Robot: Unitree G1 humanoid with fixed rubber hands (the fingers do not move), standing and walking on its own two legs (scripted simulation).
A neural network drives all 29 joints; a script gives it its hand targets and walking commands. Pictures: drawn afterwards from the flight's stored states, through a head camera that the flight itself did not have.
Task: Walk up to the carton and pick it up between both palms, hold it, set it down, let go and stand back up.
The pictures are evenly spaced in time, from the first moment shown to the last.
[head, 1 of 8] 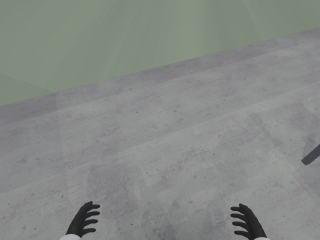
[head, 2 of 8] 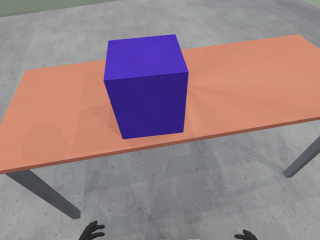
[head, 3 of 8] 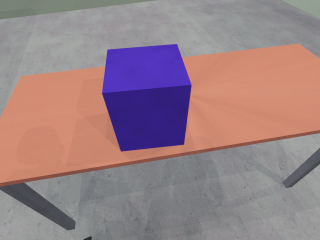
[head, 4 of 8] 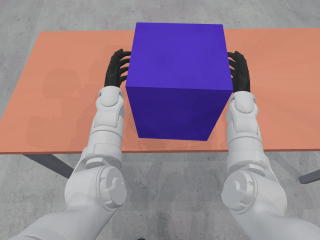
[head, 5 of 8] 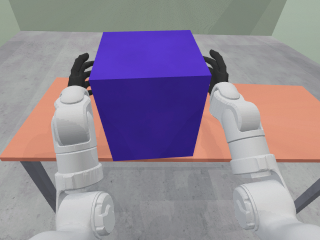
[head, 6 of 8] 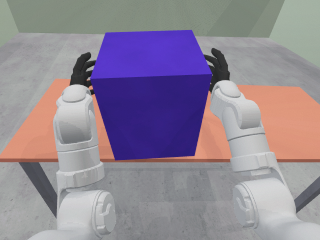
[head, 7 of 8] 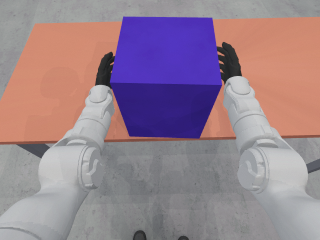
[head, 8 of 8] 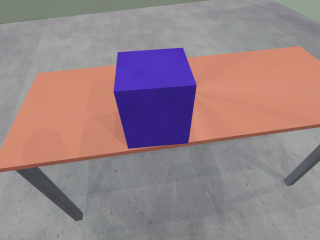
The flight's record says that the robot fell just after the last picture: no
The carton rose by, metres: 0.17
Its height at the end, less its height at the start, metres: +0.00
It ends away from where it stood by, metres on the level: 0.04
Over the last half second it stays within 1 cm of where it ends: yes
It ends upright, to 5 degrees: yes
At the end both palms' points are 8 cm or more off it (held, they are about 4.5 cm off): yes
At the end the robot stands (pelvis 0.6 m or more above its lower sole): yes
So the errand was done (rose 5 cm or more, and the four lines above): yes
